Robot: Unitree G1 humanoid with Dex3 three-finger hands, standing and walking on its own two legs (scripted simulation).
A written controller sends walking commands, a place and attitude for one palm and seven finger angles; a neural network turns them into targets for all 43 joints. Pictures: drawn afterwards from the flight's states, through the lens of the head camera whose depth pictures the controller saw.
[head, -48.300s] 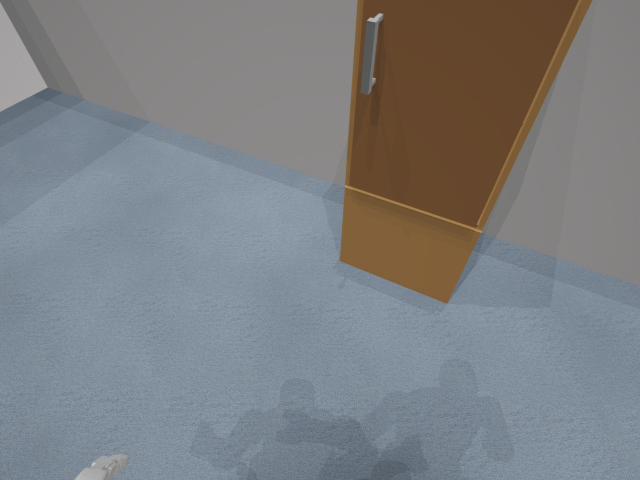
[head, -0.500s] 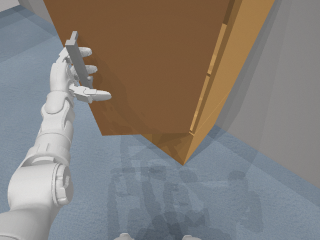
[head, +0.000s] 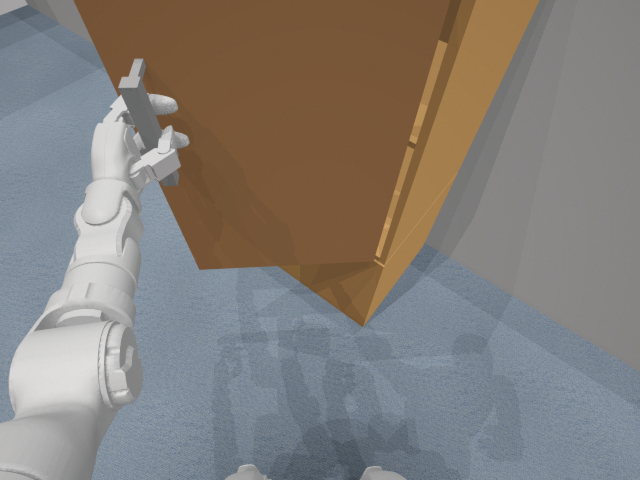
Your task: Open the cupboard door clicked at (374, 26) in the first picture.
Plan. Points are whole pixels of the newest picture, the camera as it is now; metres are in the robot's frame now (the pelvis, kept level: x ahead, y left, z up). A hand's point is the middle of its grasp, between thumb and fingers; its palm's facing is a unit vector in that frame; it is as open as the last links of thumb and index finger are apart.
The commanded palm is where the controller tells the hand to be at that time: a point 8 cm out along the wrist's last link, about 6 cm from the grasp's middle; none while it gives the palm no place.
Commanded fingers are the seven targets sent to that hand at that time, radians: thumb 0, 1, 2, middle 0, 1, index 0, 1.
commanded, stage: close the thumb around the handle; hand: left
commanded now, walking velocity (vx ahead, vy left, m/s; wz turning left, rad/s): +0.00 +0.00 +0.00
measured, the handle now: (155, 127) +0.54 +0.19 +0.12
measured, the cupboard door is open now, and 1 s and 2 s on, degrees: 42 79 77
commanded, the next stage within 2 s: pull the door open along its arc in 0.04 s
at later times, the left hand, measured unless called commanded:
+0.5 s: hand (172, 180) +0.45 +0.15 +0.12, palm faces +0.03 -1.00 +0.02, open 5.6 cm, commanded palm +0.38 +0.20 +0.12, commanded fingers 0.00 0.90 0.90 -0.40 -1.35 -0.40 -1.35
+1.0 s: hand (253, 297) +0.29 +0.06 +0.12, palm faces +0.32 -0.95 -0.01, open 5.8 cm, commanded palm +0.20 +0.09 +0.12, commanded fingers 0.00 0.90 0.90 -0.40 -1.35 -0.40 -1.35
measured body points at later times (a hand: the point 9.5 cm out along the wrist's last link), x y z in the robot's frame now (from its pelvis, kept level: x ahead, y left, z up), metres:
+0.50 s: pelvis +0.01 +0.00 +0.01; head +0.06 -0.01 +0.45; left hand +0.44 +0.21 +0.12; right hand +0.07 -0.26 -0.11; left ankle +0.02 +0.12 -0.70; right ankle -0.01 -0.12 -0.70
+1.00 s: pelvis +0.02 -0.02 +0.02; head +0.00 -0.04 +0.47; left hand +0.27 +0.11 +0.13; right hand +0.25 -0.20 -0.05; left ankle +0.02 +0.12 -0.70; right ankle -0.01 -0.12 -0.70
